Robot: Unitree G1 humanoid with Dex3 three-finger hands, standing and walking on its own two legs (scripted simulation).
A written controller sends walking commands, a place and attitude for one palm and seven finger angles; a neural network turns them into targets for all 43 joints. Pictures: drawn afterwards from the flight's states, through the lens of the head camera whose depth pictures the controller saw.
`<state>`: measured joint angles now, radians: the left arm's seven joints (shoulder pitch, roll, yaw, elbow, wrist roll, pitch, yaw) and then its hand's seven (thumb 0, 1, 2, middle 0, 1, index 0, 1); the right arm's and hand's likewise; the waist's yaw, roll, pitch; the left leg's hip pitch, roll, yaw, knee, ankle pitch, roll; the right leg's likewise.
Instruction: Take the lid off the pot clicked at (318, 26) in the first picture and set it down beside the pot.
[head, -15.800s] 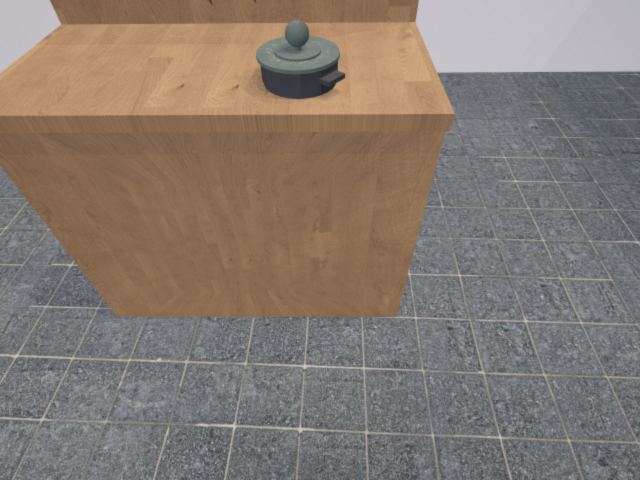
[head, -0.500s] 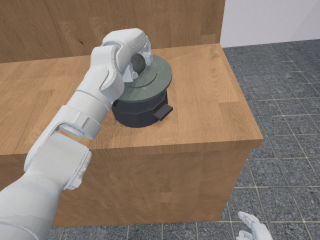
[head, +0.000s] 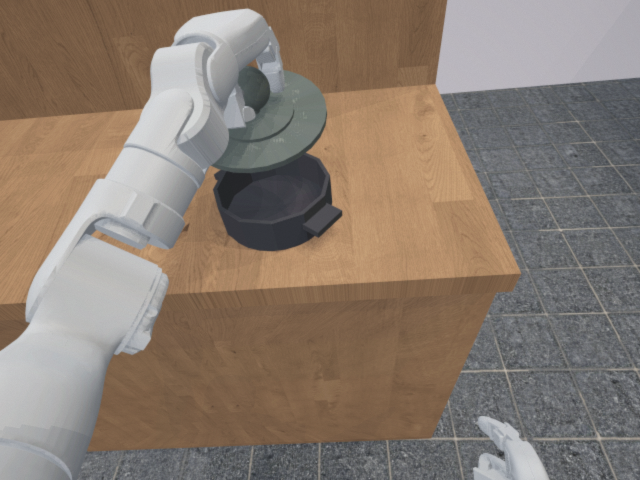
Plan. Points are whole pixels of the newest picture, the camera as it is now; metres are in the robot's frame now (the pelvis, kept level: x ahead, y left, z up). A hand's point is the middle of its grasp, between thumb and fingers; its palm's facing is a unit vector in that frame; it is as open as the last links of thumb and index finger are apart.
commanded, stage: lift the lid straight up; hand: left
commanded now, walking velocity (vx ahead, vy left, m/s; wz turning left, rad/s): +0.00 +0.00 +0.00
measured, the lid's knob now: (248, 89) +0.49 +0.09 +0.26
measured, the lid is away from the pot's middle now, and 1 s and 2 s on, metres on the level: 0.01 0.03 0.15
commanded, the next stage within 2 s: move the lid sideways beside the pot in 0.74 s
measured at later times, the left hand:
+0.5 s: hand (219, 53) +0.47 +0.10 +0.32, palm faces +0.00 -0.08 -1.00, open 7.9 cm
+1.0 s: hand (221, 37) +0.48 +0.10 +0.33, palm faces +0.02 -0.10 -0.99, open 7.9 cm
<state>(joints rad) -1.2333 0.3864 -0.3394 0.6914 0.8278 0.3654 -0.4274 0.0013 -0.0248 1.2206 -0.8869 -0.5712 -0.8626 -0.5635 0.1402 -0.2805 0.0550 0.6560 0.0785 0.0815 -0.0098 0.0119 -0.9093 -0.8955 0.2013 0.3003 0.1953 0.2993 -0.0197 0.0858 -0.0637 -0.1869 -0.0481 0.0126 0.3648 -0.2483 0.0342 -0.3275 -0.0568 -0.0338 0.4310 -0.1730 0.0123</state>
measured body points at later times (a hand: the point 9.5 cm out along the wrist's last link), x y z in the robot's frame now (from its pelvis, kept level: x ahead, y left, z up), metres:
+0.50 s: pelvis +0.01 +0.01 +0.00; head +0.02 -0.04 +0.45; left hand +0.46 +0.10 +0.37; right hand +0.17 -0.23 -0.12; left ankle -0.04 +0.10 -0.74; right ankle +0.03 -0.13 -0.74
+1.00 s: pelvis +0.01 +0.01 +0.00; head +0.02 -0.04 +0.45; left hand +0.47 +0.10 +0.38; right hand +0.16 -0.22 -0.12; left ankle -0.04 +0.10 -0.74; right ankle +0.03 -0.13 -0.74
